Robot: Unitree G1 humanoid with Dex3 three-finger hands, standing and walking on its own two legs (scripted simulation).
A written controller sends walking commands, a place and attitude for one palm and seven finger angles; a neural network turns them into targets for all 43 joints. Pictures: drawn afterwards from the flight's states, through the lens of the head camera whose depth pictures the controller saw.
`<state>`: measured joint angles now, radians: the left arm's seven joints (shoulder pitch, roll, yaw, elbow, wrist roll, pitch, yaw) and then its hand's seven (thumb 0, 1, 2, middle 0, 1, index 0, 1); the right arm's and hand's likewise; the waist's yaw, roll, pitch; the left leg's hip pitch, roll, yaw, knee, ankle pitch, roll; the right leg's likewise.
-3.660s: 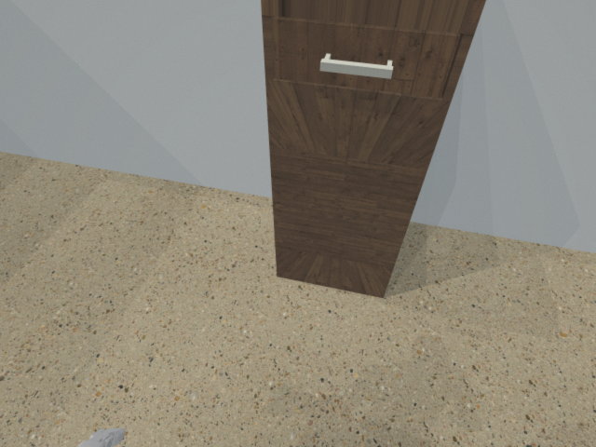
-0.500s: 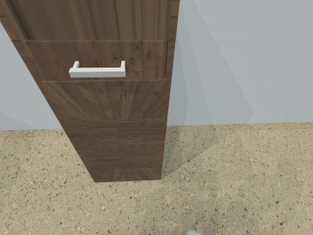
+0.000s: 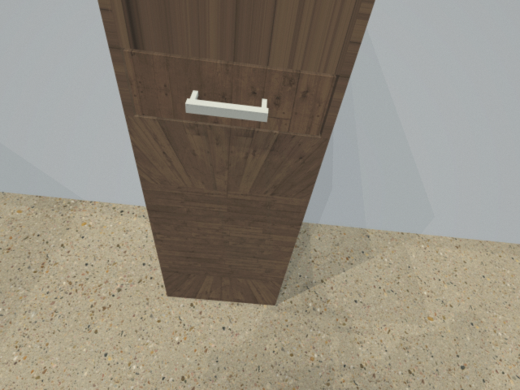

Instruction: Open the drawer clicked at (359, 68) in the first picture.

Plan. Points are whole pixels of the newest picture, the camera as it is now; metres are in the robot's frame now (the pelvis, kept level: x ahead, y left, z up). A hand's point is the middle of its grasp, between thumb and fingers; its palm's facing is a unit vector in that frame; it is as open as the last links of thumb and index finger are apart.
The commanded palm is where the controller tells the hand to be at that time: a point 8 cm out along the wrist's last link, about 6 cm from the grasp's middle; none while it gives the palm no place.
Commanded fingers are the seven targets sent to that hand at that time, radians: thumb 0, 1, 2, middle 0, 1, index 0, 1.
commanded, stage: come to a stop and stand still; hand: left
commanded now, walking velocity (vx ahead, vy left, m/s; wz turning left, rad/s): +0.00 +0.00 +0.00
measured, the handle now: (228, 104) +0.57 +0.12 +0.15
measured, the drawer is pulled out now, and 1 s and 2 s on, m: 0.00 0.00 0.00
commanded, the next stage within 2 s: look again from close up in 0.98 s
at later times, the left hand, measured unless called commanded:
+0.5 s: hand out of the picture -0.05 +0.18 -0.16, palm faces +0.01 -0.99 -0.17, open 7.4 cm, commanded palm none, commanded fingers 0.00 0.90 0.90 -0.20 -0.30 -0.20 -0.30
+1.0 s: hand out of the picture -0.12 +0.15 -0.16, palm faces +0.04 -0.99 -0.14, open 7.4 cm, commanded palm none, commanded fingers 0.00 0.90 0.90 -0.20 -0.30 -0.20 -0.30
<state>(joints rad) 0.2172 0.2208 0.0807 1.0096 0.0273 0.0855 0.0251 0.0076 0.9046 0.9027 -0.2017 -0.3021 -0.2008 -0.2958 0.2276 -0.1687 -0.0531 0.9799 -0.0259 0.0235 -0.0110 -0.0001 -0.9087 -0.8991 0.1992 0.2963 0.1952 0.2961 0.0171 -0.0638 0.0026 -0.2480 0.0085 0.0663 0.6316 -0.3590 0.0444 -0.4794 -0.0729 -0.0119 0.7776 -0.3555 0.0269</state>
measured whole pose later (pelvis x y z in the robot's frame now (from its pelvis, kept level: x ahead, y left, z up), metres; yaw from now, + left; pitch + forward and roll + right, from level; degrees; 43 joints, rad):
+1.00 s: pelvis -0.06 +0.01 +0.02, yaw -1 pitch -1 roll +0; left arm 0.39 0.09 0.00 1.17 0.01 0.00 0.04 0.01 0.90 0.90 -0.20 -0.30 -0.20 -0.30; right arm 0.31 -0.12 -0.02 1.17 -0.01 0.01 -0.03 0.00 -0.91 -0.90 0.20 0.30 0.20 0.30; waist 0.00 -0.01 0.02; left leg -0.23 -0.03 0.10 0.37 -0.13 0.06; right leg -0.15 0.01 -0.03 0.42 -0.26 -0.02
